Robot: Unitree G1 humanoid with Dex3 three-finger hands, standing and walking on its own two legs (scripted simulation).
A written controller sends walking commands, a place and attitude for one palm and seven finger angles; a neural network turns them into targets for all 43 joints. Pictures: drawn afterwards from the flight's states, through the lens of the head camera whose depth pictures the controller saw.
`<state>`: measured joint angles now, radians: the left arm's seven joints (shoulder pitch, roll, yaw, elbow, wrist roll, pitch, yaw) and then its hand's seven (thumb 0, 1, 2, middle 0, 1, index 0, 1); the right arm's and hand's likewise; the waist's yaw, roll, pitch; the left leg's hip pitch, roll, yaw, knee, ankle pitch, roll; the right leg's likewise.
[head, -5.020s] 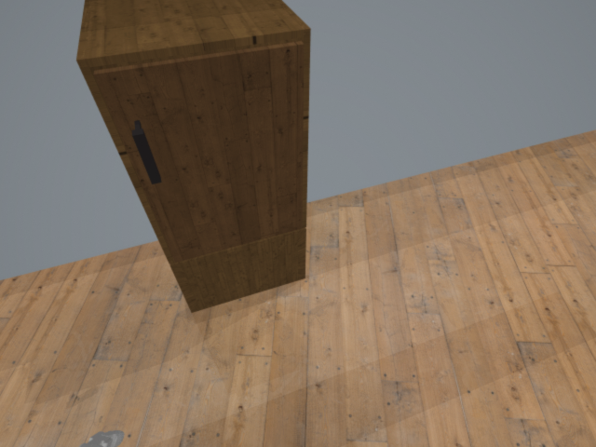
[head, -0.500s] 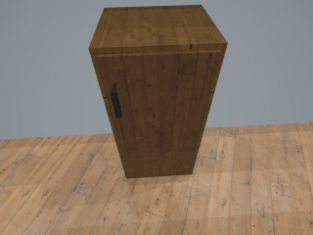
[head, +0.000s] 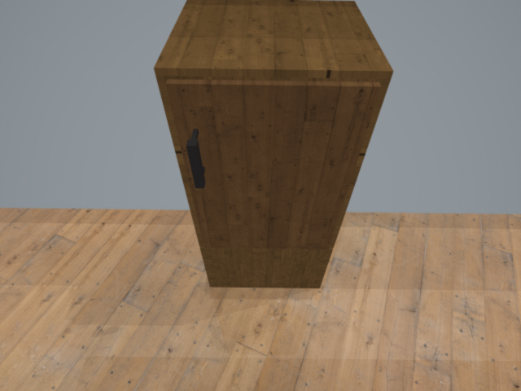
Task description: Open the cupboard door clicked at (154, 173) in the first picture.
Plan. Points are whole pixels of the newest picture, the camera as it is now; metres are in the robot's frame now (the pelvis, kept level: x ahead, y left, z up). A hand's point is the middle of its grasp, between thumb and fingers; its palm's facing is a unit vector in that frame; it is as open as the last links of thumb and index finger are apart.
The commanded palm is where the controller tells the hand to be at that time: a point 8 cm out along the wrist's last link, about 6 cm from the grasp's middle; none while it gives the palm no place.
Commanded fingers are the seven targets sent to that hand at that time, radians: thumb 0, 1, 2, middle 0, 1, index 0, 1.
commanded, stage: look again from close up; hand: left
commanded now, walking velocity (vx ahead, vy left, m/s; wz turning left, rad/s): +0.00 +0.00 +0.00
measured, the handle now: (197, 159) +0.58 +0.19 -0.01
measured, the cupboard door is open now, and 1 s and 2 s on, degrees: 0 0 0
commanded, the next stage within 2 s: shuffle to correct the standing spot in 0.52 s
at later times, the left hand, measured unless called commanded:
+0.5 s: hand out of the picture +0.03 +0.27 -0.18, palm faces +0.01 -0.97 -0.23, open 7.4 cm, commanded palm none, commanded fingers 0.00 0.90 0.90 -0.20 -0.30 -0.20 -0.30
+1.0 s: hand out of the picture -0.04 +0.21 -0.18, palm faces +0.07 -0.98 -0.20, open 7.4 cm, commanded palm none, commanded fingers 0.00 0.90 0.90 -0.20 -0.30 -0.20 -0.30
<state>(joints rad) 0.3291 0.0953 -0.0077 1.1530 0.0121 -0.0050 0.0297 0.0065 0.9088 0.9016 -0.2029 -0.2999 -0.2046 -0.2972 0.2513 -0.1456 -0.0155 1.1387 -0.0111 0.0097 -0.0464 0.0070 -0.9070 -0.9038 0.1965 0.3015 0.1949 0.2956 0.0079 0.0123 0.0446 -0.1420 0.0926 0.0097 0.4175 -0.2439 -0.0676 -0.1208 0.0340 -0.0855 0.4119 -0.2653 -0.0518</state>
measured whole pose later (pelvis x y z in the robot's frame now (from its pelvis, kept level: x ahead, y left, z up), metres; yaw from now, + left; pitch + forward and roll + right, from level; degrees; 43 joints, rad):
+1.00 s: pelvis -0.01 +0.03 -0.01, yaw +2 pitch +0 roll -1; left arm 0.39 0.15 0.02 1.03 0.03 0.03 0.02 0.01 0.91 0.90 -0.20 -0.30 -0.20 -0.30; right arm 0.38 -0.18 -0.04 1.09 -0.02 0.03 -0.04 0.01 -0.90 -0.90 0.20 0.30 0.20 0.30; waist -0.01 0.02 0.00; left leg -0.30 0.05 0.03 0.69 -0.42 0.03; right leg -0.20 -0.02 -0.12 0.51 -0.31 -0.02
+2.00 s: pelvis +0.03 -0.02 +0.00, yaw +5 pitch -1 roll -1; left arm 0.22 0.19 0.06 1.00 0.03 0.06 0.03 0.01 0.91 0.90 -0.20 -0.30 -0.20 -0.30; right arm 0.18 -0.15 -0.03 0.96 -0.02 0.03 -0.03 0.01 -0.91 -0.90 0.20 0.30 0.20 0.30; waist 0.01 -0.02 0.06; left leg -0.25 -0.03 0.13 0.48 -0.22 0.10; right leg -0.41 -0.05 -0.01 0.97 -0.40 0.03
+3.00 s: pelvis +0.01 -0.03 -0.01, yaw +5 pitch -1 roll -1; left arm 0.37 0.12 -0.01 1.07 0.02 -0.02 0.05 0.01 0.91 0.90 -0.20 -0.30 -0.20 -0.30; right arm 0.33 -0.15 0.00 1.07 -0.02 0.00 -0.02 0.02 -0.92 -0.90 0.20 0.30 0.20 0.30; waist -0.01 0.02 -0.02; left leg -0.33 -0.02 0.11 0.56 -0.22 0.09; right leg -0.17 -0.02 -0.07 0.55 -0.36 0.00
